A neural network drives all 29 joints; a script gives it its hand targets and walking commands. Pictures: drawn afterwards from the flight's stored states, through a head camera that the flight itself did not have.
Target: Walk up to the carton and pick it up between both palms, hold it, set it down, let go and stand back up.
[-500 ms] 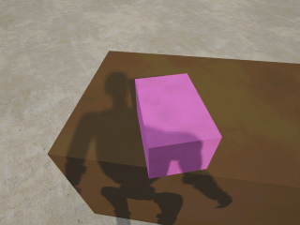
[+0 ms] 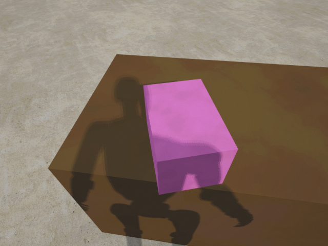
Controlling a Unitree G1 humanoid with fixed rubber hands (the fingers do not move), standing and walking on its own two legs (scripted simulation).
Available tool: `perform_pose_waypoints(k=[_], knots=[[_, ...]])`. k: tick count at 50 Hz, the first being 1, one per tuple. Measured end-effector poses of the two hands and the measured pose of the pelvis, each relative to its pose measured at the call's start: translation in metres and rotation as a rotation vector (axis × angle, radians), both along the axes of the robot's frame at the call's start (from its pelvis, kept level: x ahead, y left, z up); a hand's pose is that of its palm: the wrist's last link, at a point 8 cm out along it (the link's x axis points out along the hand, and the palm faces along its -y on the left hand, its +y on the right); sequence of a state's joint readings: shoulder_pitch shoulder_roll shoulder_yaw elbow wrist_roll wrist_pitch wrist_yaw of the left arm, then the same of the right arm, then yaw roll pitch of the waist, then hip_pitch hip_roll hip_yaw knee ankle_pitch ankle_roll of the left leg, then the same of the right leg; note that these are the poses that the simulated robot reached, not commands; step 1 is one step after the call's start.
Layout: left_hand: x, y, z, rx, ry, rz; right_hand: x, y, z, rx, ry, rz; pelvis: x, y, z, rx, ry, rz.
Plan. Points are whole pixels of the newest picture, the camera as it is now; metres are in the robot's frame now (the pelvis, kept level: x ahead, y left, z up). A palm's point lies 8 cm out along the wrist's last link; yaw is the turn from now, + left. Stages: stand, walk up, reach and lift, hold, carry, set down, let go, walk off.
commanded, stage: stand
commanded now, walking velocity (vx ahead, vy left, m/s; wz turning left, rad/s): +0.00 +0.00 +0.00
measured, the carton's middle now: (181, 132) +0.43 -0.03 +0.02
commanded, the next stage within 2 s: none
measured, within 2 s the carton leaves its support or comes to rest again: neither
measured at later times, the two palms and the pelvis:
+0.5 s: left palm out of the picture +0.08 +0.29 -0.12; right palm out of the picture +0.08 -0.31 -0.12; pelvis +0.00 -0.01 +0.00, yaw +0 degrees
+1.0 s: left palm out of the picture +0.08 +0.28 -0.12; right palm out of the picture +0.08 -0.32 -0.12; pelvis +0.01 -0.02 +0.00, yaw +0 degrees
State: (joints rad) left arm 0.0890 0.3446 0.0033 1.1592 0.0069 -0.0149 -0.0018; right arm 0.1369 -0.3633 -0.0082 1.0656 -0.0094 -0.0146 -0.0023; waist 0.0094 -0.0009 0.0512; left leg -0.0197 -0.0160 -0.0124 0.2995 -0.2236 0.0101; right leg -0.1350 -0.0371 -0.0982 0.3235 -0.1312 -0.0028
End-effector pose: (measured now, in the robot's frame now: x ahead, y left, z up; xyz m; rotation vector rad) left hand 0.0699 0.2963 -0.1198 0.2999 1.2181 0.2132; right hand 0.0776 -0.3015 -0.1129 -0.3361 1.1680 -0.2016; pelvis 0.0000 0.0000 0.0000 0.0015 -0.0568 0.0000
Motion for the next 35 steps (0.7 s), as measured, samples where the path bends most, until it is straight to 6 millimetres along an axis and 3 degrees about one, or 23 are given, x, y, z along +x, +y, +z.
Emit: perform_pose_waypoints(k=[35], knots=[[0.009, -0.013, 0.002, 0.007, 0.0, -0.006, 0.001, -0.013, -0.003, 0.005, 0.015, -0.008, 0.005, -0.013, 0.0, 0.0, 0.006, -0.006]])
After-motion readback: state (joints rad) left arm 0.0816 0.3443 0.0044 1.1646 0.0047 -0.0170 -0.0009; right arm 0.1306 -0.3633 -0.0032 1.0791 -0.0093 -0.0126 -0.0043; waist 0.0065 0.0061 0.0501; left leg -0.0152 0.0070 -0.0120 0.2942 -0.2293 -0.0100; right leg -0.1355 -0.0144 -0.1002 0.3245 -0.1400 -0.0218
